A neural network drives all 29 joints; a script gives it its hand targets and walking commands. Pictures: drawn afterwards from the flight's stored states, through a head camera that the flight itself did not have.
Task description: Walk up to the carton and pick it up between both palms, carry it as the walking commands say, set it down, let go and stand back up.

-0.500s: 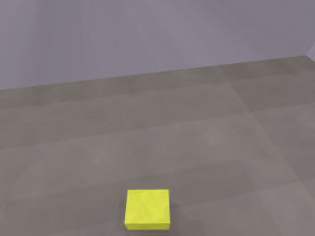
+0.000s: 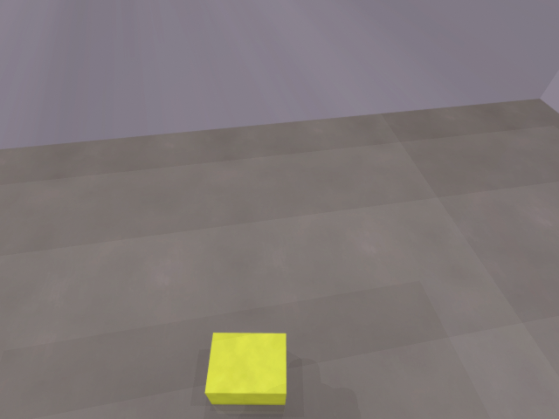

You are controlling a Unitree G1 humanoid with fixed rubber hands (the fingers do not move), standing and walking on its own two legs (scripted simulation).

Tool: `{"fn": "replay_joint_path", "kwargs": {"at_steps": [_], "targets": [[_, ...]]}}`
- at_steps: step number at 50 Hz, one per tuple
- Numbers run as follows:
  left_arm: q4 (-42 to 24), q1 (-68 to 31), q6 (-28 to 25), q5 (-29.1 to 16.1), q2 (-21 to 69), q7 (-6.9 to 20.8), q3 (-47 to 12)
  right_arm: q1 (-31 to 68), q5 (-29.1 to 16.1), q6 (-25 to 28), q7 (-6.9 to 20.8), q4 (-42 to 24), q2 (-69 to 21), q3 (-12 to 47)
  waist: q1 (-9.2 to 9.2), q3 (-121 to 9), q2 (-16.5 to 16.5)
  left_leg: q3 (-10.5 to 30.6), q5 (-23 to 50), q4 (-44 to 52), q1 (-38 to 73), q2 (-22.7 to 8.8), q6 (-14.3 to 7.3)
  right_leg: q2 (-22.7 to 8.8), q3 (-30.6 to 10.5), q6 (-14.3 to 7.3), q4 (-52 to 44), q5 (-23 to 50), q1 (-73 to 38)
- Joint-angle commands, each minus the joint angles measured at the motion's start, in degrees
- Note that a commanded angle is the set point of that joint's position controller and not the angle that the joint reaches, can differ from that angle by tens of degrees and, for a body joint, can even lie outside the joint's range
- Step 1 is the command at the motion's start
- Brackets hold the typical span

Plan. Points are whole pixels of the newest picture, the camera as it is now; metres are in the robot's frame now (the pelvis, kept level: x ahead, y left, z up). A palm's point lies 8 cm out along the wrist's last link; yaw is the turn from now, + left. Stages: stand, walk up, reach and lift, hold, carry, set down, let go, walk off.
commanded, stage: walk up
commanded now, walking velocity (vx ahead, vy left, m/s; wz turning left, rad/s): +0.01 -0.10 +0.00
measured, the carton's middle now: (249, 368) +0.40 +0.10 -0.69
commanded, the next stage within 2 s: stand in 1.40 s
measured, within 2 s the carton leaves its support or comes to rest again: neither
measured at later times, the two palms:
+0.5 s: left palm out of the picture -0.01 +0.17 -0.12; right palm out of the picture +0.01 -0.29 -0.14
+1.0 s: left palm out of the picture -0.11 +0.35 -0.12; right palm out of the picture +0.12 -0.16 -0.12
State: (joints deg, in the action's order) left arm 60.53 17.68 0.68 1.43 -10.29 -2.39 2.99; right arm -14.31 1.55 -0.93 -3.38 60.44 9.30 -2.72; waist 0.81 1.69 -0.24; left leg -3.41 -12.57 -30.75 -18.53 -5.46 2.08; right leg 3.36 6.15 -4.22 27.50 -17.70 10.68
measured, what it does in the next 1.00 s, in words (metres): steps on the spot: left foot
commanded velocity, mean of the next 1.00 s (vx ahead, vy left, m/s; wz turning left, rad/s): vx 0.01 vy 0.05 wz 0.00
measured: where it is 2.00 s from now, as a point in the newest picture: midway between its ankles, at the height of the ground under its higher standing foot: outside the picture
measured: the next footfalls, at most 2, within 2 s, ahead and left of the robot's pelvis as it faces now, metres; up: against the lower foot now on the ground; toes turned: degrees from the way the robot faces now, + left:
left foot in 0.98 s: +0.01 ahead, +0.25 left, +0.00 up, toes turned +6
right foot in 1.26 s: -0.02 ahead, +0.05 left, +0.00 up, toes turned -6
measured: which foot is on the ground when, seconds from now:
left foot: down 0.00-0.36, up 0.38-0.96, down 0.98-1.00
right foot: down 0.00-0.96, up 0.98-1.00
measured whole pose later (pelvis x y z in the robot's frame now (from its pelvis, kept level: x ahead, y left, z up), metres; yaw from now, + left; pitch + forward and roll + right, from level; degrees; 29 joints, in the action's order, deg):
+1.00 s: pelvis -0.03 +0.07 +0.00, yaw +2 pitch +1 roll +1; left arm 54.8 24.6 0.2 2.6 -15.9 -1.5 3.6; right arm -4.3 1.0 -1.3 1.3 52.8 13.2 -2.3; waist -5.0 3.1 1.1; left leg -0.7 -13.4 -27.2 -15.2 -3.2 4.0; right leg -8.6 -1.9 2.7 35.0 -23.0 17.6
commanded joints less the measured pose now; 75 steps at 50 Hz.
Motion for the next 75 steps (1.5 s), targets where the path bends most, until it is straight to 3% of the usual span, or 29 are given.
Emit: {"fn": "replay_joint_path", "kwargs": {"at_steps": [1, 4, 8, 12, 13, 15, 16, 17, 18, 19, 21, 23, 27, 28, 29, 30, 34, 45, 47, 48, 49, 50, 51, 53, 59, 62, 64, 66, 75], "targets": [[-1.31, 4.71, -0.29, 0.1, -4.26, -0.08, 0.62, -1.27, -0.2, 0.02, 0.04, -1.83, 3.66, -0.49, -0.59, 0.3, 0.3, 1.92, 2.1, 1.83, -0.73, -2.87, -1.76, -11.05, -9.36, -0.95, -8.28, 11.75, 1.16], [-1.86, 2.93, -0.36, -0.16, -4.54, -0.23, 0.39, -1.68, -0.14, -0.01, 0.24, -1.78, 2.75, -0.14, 0.17, 2.03, 2.01, -0.4, 2.35, 1.62, 1.85, -0.91, -0.71, -11.86, -9.45, -1.46, -11.08, 10.93, 3.99], [-2.82, 3.8, -0.13, -0.17, -6.58, -0.08, 1.38, -4.34, 0.43, 0.2, -0.34, -1.89, 7.01, -1.61, 0.67, -0.75, -0.82, 4.17, 10.94, 3.02, 4.04, -5.93, -2.71, -8.19, -5.15, -0.31, -4.1, 14.31, 2.95], [-5.53, 4.09, 0.65, 0.42, -4.48, 0.59, 1.76, -6.78, 0.27, -0.33, -1.08, -2.0, 11.1, -2.75, 2.31, -3.29, -13.57, 22.6, 14.84, 13.13, 5.59, -21.72, -14.59, -2.79, -3.34, 3.38, 20.46, -8.84, 10.66], [-6.64, 4.15, 0.93, 0.63, -4.94, 0.9, 2.16, -4.69, 0.31, -0.24, -1.3, -3.15, 12.21, -3.08, 1.98, -3.04, -12.89, 23.75, 11.76, 14.65, 2.25, -23.4, -16.32, -4.69, -6.75, 4.02, 27.62, -13.39, 11.66], [-6.27, 7.09, 0.45, -0.19, -2.12, 1.39, 1.05, 4.53, 0.0, 0.09, -0.59, -5.23, 10.96, -2.62, -3.14, -2.5, -10.74, 13.26, 2.32, 13.3, -4.71, -14.93, -9.31, -8.13, -9.88, 3.03, 13.74, -9.44, 3.31], [-4.04, 10.86, -0.16, -0.57, -0.96, 1.44, 0.62, 6.76, -0.31, -0.13, 0.15, -4.89, 10.0, -2.44, -5.45, -1.53, -10.5, 7.37, -3.1, 10.54, -8.17, -9.61, -6.19, -5.24, -5.37, 2.93, 2.83, 0.94, -4.16], [-2.03, 12.5, -0.83, -0.28, -0.85, 1.47, 0.18, 2.39, -0.55, -0.34, 0.93, -2.45, 6.78, -1.71, -5.14, 0.42, -4.37, 1.72, -9.12, 5.13, -9.7, -3.22, -3.35, -4.53, -5.69, 4.17, -7.06, 2.58, -7.04], [-2.54, 12.09, -1.63, 0.49, -5.39, 1.54, 0.73, -2.18, -0.68, -0.46, 1.33, -1.11, 3.7, -0.57, -4.14, 0.51, 7.13, -0.74, -12.85, -1.98, -11.42, 1.35, -0.79, -15.32, -18.08, 4.13, -13.62, 2.58, -6.12], [-3.49, 7.96, -1.58, 0.53, -8.25, 1.2, 0.08, -2.19, -1.27, -1.24, 1.28, -2.18, 3.39, -0.3, -3.17, 1.48, 12.41, 3.18, -17.97, -3.52, -6.17, 1.25, -0.59, -25.26, -28.59, -0.95, -19.1, 3.55, 6.51], [-3.98, 0.7, -2.33, 0.56, -4.67, 1.01, -1.28, -0.48, -1.4, -2.09, 1.87, -1.35, 2.85, 0.24, -0.41, 4.91, 8.79, 4.54, -11.48, -7.96, -1.15, 1.83, -1.06, -19.5, -22.44, -0.99, -18.38, 4.89, 8.74], [-3.87, 0.0, -3.16, 0.07, -4.46, 0.68, -1.76, -1.57, -0.9, -1.62, 1.8, -0.15, 4.16, -0.71, 1.17, 2.45, 8.67, 3.66, -8.5, -7.62, -0.58, 2.57, -1.85, -16.35, -16.31, -0.17, -14.84, 19.95, 2.12], [-2.03, 3.43, -3.56, -0.3, -4.25, 0.08, -1.82, -1.46, -1.31, -0.67, 1.12, 0.47, 3.33, -0.16, -0.56, -0.61, 8.78, 2.24, -8.64, -0.26, 1.81, 4.23, -1.63, -15.91, -12.94, -1.88, -9.32, 36.84, -6.75], [-3.04, 5.95, -3.48, 0.12, -6.19, -0.2, -0.62, -1.16, -1.79, -0.85, 1.06, 0.2, 4.23, -0.08, -0.69, -1.1, 7.2, 1.14, -6.66, 0.37, 1.53, 5.01, -0.49, -18.33, -13.96, -2.32, -8.9, 38.61, -7.12], [-0.65, 17.84, -1.69, -1.16, -15.43, -3.35, 2.99, 0.86, 0.49, -3.03, 2.43, -2.08, 10.68, -3.13, -5.81, 4.32, 1.27, 1.88, -16.36, -17.77, -18.36, 5.99, 0.4, -33.36, -31.85, -4.07, -4.38, 54.9, -17.82], [-2.21, 17.85, -1.25, -1.23, -16.11, -3.99, 3.28, 1.76, 0.68, -3.53, 2.6, -3.04, 10.49, -3.14, -4.9, -2.38, -1.35, 4.84, -16.33, -26.41, -19.85, 3.52, 1.1, -35.03, -27.94, -4.5, -1.38, 59.13, -18.56], [-4.74, 12.6, -0.67, 0.97, -9.82, -3.07, 2.45, 7.1, 0.66, -4.02, 4.39, -8.97, 8.22, -2.1, -3.67, -3.36, 11.34, 7.22, -7.1, -37.51, -19.41, 3.77, 1.39, -25.97, -19.46, -2.83, -4.54, 33.73, -7.41], [-9.4, 6.17, -1.47, 2.02, -15.39, 0.14, 3.37, 8.52, -1.01, -3.35, 6.03, -10.79, 6.86, -0.31, -3.57, -1.54, 18.69, -0.24, -4.07, -3.71, 2.59, 5.27, 1.71, -20.9, -11.53, -1.37, -11.15, 14.22, 5.28], [-9.73, 4.18, -1.45, 1.05, -11.99, 1.54, 1.82, 1.04, -1.04, -1.91, 4.99, -6.81, 6.07, -0.56, -0.93, -4.82, 14.5, -1.64, 3.38, 7.29, 18.14, 6.53, 0.93, -15.49, -7.18, 1.43, -5.11, 3.97, 10.28], [-8.04, 7.23, -1.4, 0.76, -7.4, 1.69, 0.18, -2.89, -0.4, 0.06, 4.36, -6.0, 7.68, -0.84, 0.54, -6.57, 5.86, 2.63, 5.28, 13.3, 25.44, 0.54, 2.7, -9.22, -2.9, 2.71, 2.77, -3.8, 14.58], [-8.81, 9.04, -1.18, 1.45, -3.1, 1.52, -1.15, -5.24, -0.17, 1.24, 4.08, -5.93, 14.1, -1.3, 0.38, -5.33, -9.09, 16.6, 10.9, 16.28, 23.22, -14.52, 2.08, -6.87, -4.51, 3.91, 14.05, -18.77, 17.88], [-7.9, 11.24, -0.31, 0.28, -2.19, 0.83, -0.9, -1.57, -0.46, 1.48, 3.26, -7.09, 19.47, -1.88, -0.5, -4.09, -14.26, 21.57, 18.69, 18.13, 12.47, -20.24, -4.59, -4.86, -10.31, 4.98, 16.35, -16.91, 13.46], [-6.83, 8.89, 0.64, -0.64, -6.41, 0.76, 0.06, 1.71, -0.7, 1.1, 3.24, -6.23, 16.3, -0.72, -1.31, -2.29, -13.34, 17.49, 7.34, 18.2, 7.81, -15.88, -6.65, -7.98, -11.62, 4.99, 17.57, -13.77, 8.73], [-4.09, 10.2, 1.01, -0.55, -7.42, 1.15, 0.25, 9.27, -0.75, 1.25, 3.44, -7.36, 10.99, 0.82, -4.39, 2.18, -15.27, 10.42, 5.34, 18.14, 3.9, -7.71, -4.71, -7.34, -7.84, 5.8, 19.25, -7.1, 8.26], [-3.92, 6.7, 1.31, -0.48, -5.02, 1.0, -0.23, 3.7, -0.28, 1.82, 2.07, -5.88, 8.32, 1.19, -1.89, 1.62, -11.43, 11.22, 10.46, 15.03, 4.33, -7.83, -9.03, -5.83, -6.62, 5.69, 9.91, -6.58, 3.67], [-2.98, 8.16, 0.55, -0.96, -4.22, 0.47, -0.69, 2.0, -0.9, 1.51, 1.74, -4.77, 8.26, 0.89, -3.18, 1.2, -9.06, 12.46, 11.29, 13.47, 4.38, -7.25, -7.71, -6.02, -6.77, 4.57, -7.2, 7.28, -4.3], [-2.65, 6.46, -0.25, -0.66, -6.74, 0.5, -0.64, 0.04, -1.56, 1.83, 2.02, -4.35, 7.21, 0.69, -1.15, 0.52, -2.27, 9.39, 8.83, 13.09, 3.07, -3.0, -4.83, -9.98, -9.74, 3.72, -7.38, 15.97, -8.13], [-2.7, 2.8, -0.86, -0.49, -4.87, 1.04, -1.1, -0.91, -1.28, 1.63, 1.96, -2.85, 5.88, 1.1, -0.36, 2.61, 2.71, 6.43, 6.57, 12.58, 8.4, -0.49, -3.9, -9.7, -10.26, 3.04, -9.63, 13.03, -1.46], [-1.54, 2.38, -1.44, -1.1, -4.38, 0.81, -1.18, -5.17, -0.49, 1.76, 2.06, 1.26, 4.96, 1.25, -0.64, 3.53, 1.79, 5.99, 3.4, 12.87, 8.49, 0.09, -3.52, -8.97, -8.7, 3.0, -11.74, 4.6, 0.05]]}}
